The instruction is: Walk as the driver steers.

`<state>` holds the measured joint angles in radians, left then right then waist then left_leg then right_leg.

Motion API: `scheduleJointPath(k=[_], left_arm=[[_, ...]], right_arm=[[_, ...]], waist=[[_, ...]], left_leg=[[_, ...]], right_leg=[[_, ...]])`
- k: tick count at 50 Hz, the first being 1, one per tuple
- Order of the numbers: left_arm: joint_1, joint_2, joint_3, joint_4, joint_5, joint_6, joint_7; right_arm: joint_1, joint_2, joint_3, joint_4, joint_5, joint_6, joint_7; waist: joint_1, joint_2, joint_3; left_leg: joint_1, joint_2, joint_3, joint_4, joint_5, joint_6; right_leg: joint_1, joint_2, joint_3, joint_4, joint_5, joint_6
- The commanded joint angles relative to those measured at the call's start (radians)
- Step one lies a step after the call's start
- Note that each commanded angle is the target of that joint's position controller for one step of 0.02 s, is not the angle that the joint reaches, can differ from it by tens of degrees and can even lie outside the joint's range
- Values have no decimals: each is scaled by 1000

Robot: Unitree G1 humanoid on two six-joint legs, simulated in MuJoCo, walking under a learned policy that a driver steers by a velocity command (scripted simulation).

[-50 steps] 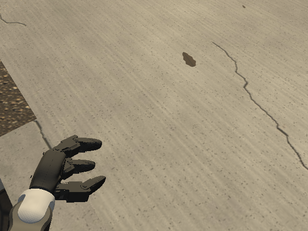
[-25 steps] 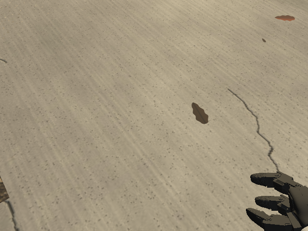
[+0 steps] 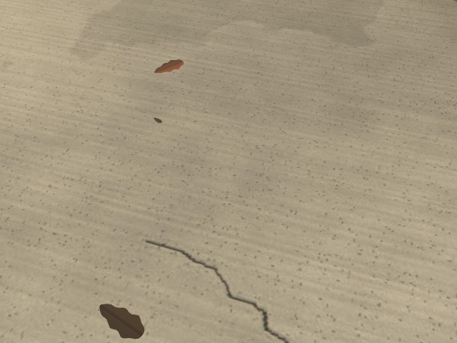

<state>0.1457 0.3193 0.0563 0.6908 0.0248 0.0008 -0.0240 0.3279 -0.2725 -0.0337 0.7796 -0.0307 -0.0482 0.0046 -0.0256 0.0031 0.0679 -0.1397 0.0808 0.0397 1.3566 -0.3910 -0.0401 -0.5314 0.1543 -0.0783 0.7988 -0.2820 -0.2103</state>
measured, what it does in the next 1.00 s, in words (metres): walks ahead, turning right: left foot, then right foot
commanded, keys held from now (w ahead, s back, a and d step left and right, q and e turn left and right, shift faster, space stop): w+e+shift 1.00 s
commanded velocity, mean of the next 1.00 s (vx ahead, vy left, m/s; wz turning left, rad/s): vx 1.00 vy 0.00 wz -0.99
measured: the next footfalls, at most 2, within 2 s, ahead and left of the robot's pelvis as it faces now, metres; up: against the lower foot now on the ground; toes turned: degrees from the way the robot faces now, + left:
left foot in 0.34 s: +0.57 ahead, +0.10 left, +0.00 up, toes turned -21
right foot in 0.80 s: +0.83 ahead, -0.29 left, +0.00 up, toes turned -47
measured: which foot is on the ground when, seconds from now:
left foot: up 0.00-0.32, down 0.34-0.78, up 0.80-1.00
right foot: down 0.00-0.36, up 0.38-0.78, down 0.80-1.00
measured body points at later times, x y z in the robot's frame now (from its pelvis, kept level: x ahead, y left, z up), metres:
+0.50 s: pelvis +0.48 -0.01 +0.04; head +0.50 -0.03 +0.49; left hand +0.72 +0.21 -0.06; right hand +0.45 -0.32 -0.07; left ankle +0.54 +0.11 -0.69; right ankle +0.34 -0.04 -0.58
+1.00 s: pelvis +0.84 -0.30 +0.04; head +0.87 -0.32 +0.48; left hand +1.09 -0.13 -0.09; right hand +0.76 -0.60 -0.04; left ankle +1.04 -0.23 -0.62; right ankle +0.81 -0.26 -0.69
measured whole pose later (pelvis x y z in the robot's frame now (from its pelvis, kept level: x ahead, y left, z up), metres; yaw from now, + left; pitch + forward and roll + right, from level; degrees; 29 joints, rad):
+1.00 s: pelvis +0.84 -0.30 +0.04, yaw -57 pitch +1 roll -1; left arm 0.43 0.32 0.06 0.82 0.01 -0.04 0.00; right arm 0.10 -0.25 0.01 0.59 -0.06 -0.04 0.01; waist 0.04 0.00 0.05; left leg -0.65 0.15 -0.09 1.11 -0.39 -0.08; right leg -0.15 0.25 0.09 0.44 -0.28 -0.21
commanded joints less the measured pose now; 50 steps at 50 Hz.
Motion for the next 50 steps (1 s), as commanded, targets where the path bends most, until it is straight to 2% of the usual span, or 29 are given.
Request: scheduleJointPath(k=[1,4,5,8,10,13,15,16,17,18,19,20,21,22,24,26,30,32,34,36,38,39,40,41,42,44,46,47,50], left_arm=[[235,215,77,17,-6,-19,38],[179,138,43,24,-28,-62,36],[198,152,42,24,-22,-71,31],[208,139,46,35,-15,-86,20],[239,159,55,55,-26,-90,13],[275,174,63,83,-35,-87,15],[260,207,70,87,-30,-84,21],[221,244,77,82,-24,-85,17],[161,228,72,67,-15,-94,12],[148,56,28,35,-2,-104,16],[294,21,2,-20,-57,-95,22],[215,109,6,25,-14,-76,32],[137,131,16,24,3,-63,18],[92,120,16,22,11,-53,4],[38,56,0,-18,16,-29,-27],[-24,8,-18,-66,14,-8,-41],[-142,7,-37,-153,8,-3,-61],[-232,17,-41,-172,10,-4,-75],[-269,9,-47,-174,8,-8,-84],[-182,39,-34,-141,4,-10,-72],[128,114,5,-51,2,-13,-45],[345,162,39,23,0,-17,-23],[299,217,80,34,-40,-3,7],[191,333,89,-31,8,15,5],[271,299,90,-46,11,20,21],[230,207,71,18,-4,-12,37],[162,165,48,13,-7,-49,47],[159,145,39,15,-13,-62,41],[156,150,41,21,-10,-87,27]], right_arm=[[-124,-150,-10,-194,-10,-54,-7],[-105,-132,-1,-165,-48,7,-4],[-130,-110,8,-204,-40,18,1],[-343,-76,26,-272,-21,13,9],[-375,-65,32,-284,-11,5,15],[-407,-84,27,-301,2,1,10],[-284,-142,2,-268,5,-3,-7],[-127,-188,-21,-234,12,-9,-21],[102,-242,-49,-179,8,-11,-42],[283,-291,-67,-139,-23,-16,-60],[142,-352,-81,-162,-44,-15,-47],[2,-222,-70,-198,-32,-8,-38],[-48,-144,-49,-192,-25,-6,-33],[-38,-117,-43,-163,-32,-7,-28],[25,-97,-34,-85,-23,-23,-22],[58,-70,-27,-33,4,-44,-3],[16,-94,-25,-8,6,-69,4],[44,-114,-29,12,5,-70,-1],[98,-153,-35,32,4,-66,-11],[121,-221,-49,29,9,-48,-25],[51,-278,-64,-1,6,-17,-33],[-4,-271,-64,-29,3,-5,-28],[-33,-206,-58,-44,-5,2,-11],[52,-146,-34,-174,7,-16,-7],[-35,-177,-26,-203,8,-42,-7],[-95,-158,-12,-201,-2,-54,-9],[-55,-152,-6,-177,-41,-14,-10],[-60,-147,-5,-177,-46,6,-7],[-247,-90,17,-256,-28,14,8]], waist=[[68,49,-106],[-11,100,-46],[-16,25,-42],[38,53,39],[71,18,7],[95,-12,-24],[37,-21,-117],[-60,-26,-199],[-184,-17,-290],[-204,181,-394],[-47,476,-502],[-53,248,-334],[-49,118,-210],[-44,15,-136],[-16,37,-57],[6,56,-24],[56,76,32],[36,27,81],[29,27,80],[91,91,0],[250,130,-154],[332,94,-234],[269,-116,-195],[113,-246,-321],[174,-53,-386],[73,81,-91],[-15,95,-32],[-29,86,-21],[0,46,40]], left_leg=[[-679,16,-106,70,11,5],[-489,68,-93,-111,-38,-24],[-467,58,-78,-202,-56,-36],[-433,33,-46,-473,230,-48],[-349,-10,-35,-626,429,-24],[-259,-59,-40,-760,467,9],[-57,-116,-49,-810,373,28],[119,-112,-61,-813,300,36],[359,-49,-92,-785,191,52],[573,206,-334,-797,-94,73],[639,428,-937,-1042,-296,176],[463,359,-888,-1092,-450,187],[324,309,-687,-1079,-350,183],[225,276,-551,-1085,-168,178],[113,233,-345,-1111,34,150],[94,230,-210,-1142,212,122],[17,179,76,-1201,551,83],[11,127,183,-1251,613,65],[58,116,251,-1222,963,43],[157,147,259,-1059,1379,35],[114,192,228,-668,1527,51],[-58,178,210,-347,1318,58],[-327,-27,206,53,250,30],[-683,-106,70,360,-120,-17],[-749,-74,-97,331,-58,-8],[-703,15,-114,72,-13,-2],[-560,49,-115,-52,-52,-25],[-515,62,-106,-123,-79,-39],[-414,56,-59,-404,111,-57]], right_leg=[[631,-324,772,-542,10,-186],[332,-189,524,-542,219,-138],[261,-197,556,-574,223,-166],[182,-131,502,-629,296,-123],[220,-121,483,-613,449,-77],[343,-153,514,-558,619,-34],[405,-140,517,-375,865,22],[380,-132,511,-177,899,45],[263,-96,475,79,816,64],[75,-22,377,443,22,65],[-166,21,268,636,-231,91],[-226,-86,238,648,-87,81],[-218,-131,207,604,-5,89],[-206,-160,189,583,11,95],[-206,-206,181,554,2,97],[-264,-241,171,536,11,94],[-249,-249,104,357,189,97],[-186,-215,0,170,254,80],[-65,-152,-96,33,271,41],[61,-80,-129,0,207,14],[387,-30,-87,-12,115,-28],[677,-33,-4,-111,95,-65],[821,-114,173,-194,38,-90],[1039,-366,722,-301,100,-287],[1025,-401,882,-456,-43,-304],[670,-343,766,-554,23,-224],[430,-258,613,-554,170,-188],[340,-227,575,-567,180,-183],[138,-147,504,-633,190,-152]])
Keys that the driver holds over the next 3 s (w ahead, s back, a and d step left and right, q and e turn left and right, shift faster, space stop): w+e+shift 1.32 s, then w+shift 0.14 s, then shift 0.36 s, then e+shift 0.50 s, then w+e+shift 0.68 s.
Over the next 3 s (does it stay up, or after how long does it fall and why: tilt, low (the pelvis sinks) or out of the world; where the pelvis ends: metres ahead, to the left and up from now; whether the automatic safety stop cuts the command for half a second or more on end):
stays up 0.94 -1.28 0.02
